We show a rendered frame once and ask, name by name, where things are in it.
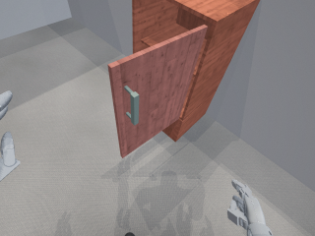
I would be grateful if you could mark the robot right forearm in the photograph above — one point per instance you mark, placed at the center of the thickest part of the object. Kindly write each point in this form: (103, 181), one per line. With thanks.
(258, 229)

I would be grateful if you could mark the robot left hand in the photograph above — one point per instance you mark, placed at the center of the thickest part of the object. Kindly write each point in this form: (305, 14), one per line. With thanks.
(8, 162)

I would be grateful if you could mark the cupboard door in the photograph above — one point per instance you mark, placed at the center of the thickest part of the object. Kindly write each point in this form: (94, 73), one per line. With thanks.
(161, 76)

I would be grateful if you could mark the robot right hand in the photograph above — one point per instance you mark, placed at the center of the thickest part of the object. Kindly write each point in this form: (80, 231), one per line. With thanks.
(249, 211)

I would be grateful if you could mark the handle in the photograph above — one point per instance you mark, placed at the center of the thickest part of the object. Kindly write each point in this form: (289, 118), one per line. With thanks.
(134, 104)

